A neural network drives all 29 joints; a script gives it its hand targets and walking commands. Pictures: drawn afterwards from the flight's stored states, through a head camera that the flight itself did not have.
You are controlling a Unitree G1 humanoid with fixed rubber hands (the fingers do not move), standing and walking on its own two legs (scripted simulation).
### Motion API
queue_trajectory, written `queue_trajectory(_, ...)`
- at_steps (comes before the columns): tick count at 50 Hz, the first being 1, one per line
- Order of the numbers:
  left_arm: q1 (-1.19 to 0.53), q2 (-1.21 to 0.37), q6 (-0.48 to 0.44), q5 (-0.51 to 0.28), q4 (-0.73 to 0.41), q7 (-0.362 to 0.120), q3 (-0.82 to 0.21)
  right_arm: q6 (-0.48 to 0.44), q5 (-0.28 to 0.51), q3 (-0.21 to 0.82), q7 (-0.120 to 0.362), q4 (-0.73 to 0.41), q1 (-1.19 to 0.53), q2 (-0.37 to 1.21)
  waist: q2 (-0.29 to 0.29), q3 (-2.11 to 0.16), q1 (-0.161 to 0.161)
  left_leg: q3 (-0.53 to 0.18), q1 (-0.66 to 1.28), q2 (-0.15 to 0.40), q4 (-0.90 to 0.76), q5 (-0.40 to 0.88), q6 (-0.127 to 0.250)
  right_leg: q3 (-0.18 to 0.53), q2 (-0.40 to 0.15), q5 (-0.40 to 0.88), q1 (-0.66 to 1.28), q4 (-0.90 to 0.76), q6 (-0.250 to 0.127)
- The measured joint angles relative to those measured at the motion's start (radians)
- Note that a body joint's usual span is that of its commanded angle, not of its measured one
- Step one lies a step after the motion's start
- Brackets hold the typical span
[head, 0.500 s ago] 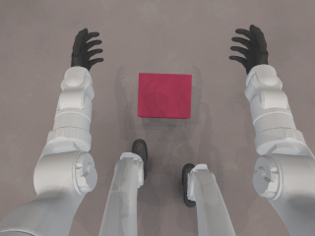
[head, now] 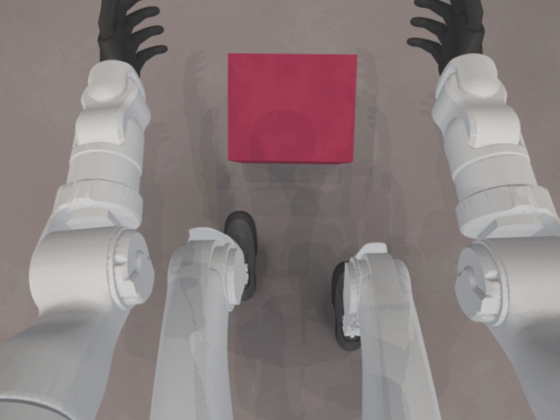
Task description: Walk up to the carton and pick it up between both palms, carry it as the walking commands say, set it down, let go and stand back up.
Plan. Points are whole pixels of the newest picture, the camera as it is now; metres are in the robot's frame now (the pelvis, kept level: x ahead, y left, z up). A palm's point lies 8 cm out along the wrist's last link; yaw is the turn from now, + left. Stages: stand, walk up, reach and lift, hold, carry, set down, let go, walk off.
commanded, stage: reach and lift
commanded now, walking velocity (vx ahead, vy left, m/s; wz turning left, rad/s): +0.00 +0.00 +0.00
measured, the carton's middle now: (290, 116) +0.50 +0.05 -0.41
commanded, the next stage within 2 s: none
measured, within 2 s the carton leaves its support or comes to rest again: neither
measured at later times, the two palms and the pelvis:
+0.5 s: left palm (171, 93) +0.50 +0.25 -0.29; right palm (403, 95) +0.52 -0.13 -0.29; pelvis -0.02 +0.00 -0.10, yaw +0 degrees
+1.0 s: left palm (183, 96) +0.50 +0.24 -0.33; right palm (392, 105) +0.52 -0.12 -0.33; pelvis -0.02 +0.00 -0.13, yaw +0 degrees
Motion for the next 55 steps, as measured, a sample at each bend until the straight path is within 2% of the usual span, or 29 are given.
queue_trajectory(18, -0.144, 0.042, -0.061, -0.088, 0.142, 0.028, -0.086, -0.05, 0.054, 0.053, -0.006, 0.111, -0.132, -0.037, -0.007, 0.188, 0.003, -0.009, -0.18, 0.004, 0.255, -0.012, 0.009, 0.0, 0.009, -0.059, -0.161, 0.283, 0.011)
queue_trajectory(29, -0.271, 0.106, -0.096, -0.164, 0.265, 0.016, -0.154, -0.074, 0.067, 0.1, -0.008, 0.16, -0.197, -0.051, 0.003, 0.315, 0.003, -0.022, -0.252, -0.002, 0.359, 0.004, 0.0, -0.01, 0.008, -0.073, -0.224, 0.409, 0.005)
queue_trajectory(40, -0.356, 0.119, -0.127, -0.208, 0.383, 0.002, -0.173, -0.077, 0.059, 0.15, -0.005, 0.154, -0.209, -0.05, 0.036, 0.397, -0.005, -0.019, -0.257, 0.001, 0.407, 0.006, 0.003, -0.003, 0.012, -0.082, -0.228, 0.467, 0.01)
queue_trajectory(47, -0.359, 0.112, -0.138, -0.185, 0.396, 0.007, -0.159, -0.073, 0.058, 0.154, 0.005, 0.155, -0.223, -0.055, 0.027, 0.388, -0.002, -0.022, -0.258, 0.005, 0.406, 0.003, 0.002, -0.006, 0.017, -0.078, -0.231, 0.461, 0.01)
queue_trajectory(55, -0.351, 0.113, -0.141, -0.198, 0.402, 0.009, -0.183, -0.078, 0.05, 0.155, 0.009, 0.173, -0.247, -0.048, 0.025, 0.381, -0.005, -0.017, -0.258, 0.004, 0.39, 0.014, 0.005, -0.001, 0.015, -0.065, -0.236, 0.448, 0.012)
